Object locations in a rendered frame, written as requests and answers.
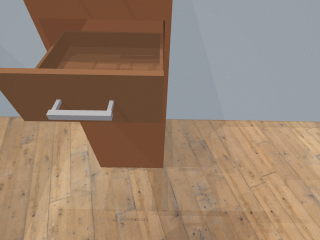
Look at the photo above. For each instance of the cabinet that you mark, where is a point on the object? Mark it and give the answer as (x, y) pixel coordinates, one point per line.
(115, 144)

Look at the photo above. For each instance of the drawer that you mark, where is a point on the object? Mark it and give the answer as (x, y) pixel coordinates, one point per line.
(86, 70)

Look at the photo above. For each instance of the handle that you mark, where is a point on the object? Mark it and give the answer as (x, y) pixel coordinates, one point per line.
(89, 115)

